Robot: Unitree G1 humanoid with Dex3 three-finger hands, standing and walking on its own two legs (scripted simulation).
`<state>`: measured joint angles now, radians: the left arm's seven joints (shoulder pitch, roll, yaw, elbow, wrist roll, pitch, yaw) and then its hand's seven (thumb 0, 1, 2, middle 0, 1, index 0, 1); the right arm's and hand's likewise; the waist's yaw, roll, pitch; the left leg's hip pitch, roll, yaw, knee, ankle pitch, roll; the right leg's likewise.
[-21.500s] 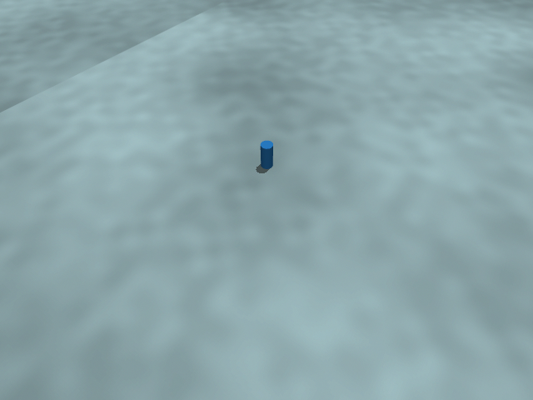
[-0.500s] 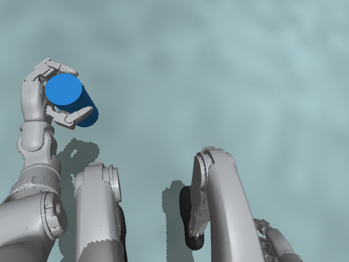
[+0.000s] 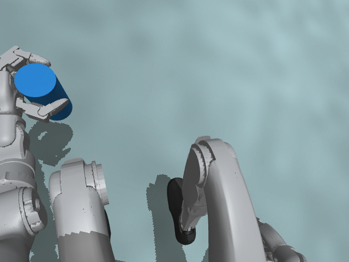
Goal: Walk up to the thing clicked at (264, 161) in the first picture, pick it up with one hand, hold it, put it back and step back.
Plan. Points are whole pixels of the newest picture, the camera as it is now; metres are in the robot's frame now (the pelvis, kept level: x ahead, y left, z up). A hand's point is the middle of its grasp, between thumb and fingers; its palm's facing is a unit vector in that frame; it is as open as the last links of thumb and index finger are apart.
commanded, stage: crouch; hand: left
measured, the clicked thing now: (48, 95) +0.47 +0.21 -0.11
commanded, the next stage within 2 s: lower in 0.06 s
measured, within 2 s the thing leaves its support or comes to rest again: rests again in 1.74 s
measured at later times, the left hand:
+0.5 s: hand (51, 100) +0.47 +0.21 -0.15, palm faces +0.04 -1.00 -0.03, open 9.9 cm
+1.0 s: hand (55, 103) +0.48 +0.21 -0.19, palm faces +0.07 -1.00 -0.02, open 9.9 cm
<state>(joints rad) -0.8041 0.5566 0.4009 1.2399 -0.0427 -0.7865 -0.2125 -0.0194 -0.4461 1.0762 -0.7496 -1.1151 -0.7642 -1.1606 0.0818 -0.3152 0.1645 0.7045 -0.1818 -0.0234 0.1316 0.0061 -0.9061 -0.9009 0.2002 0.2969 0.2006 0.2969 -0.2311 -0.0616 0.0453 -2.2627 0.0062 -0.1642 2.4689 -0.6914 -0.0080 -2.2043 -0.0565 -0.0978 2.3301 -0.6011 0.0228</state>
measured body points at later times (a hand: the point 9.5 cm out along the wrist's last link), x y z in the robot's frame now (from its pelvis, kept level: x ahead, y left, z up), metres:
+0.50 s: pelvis +0.00 +0.00 -0.01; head +0.25 +0.13 +0.34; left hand +0.47 +0.27 -0.14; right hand +0.10 -0.26 -0.09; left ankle +0.08 +0.13 -0.29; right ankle +0.12 -0.13 -0.29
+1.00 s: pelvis -0.01 +0.02 -0.02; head +0.26 +0.16 +0.31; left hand +0.47 +0.26 -0.19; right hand +0.10 -0.25 -0.06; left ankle +0.08 +0.13 -0.29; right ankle +0.12 -0.13 -0.29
